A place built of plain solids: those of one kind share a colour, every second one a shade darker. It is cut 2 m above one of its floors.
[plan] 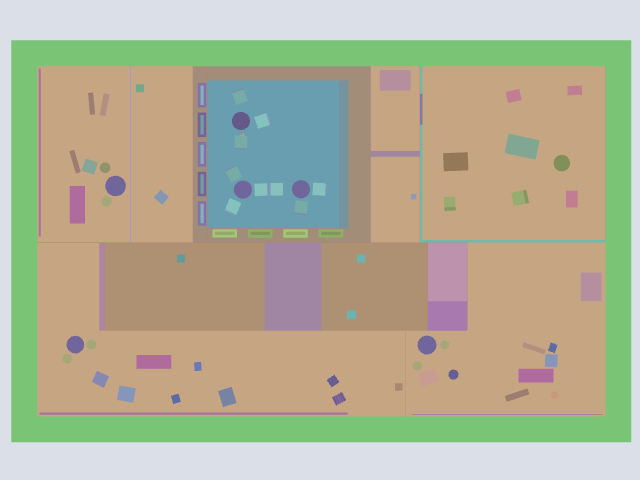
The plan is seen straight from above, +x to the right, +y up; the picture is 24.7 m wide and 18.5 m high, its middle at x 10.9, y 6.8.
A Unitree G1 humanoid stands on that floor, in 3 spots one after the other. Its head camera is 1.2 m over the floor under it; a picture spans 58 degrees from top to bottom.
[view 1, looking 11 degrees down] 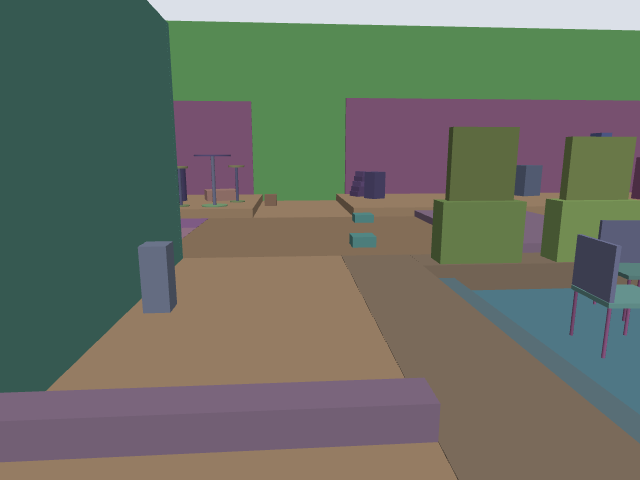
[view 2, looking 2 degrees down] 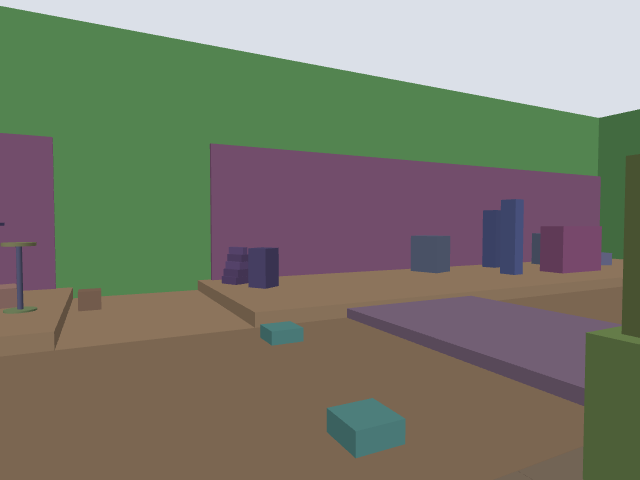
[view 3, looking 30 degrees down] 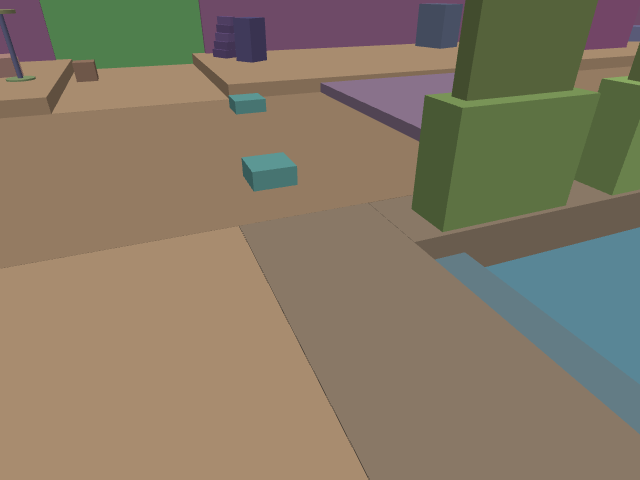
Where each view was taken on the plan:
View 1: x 13.47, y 11.84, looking -94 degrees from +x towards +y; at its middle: floor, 6.29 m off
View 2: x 13.80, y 8.11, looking -117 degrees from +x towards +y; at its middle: back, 8.94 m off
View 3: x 13.25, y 8.96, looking -112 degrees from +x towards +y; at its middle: floor_rim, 2.40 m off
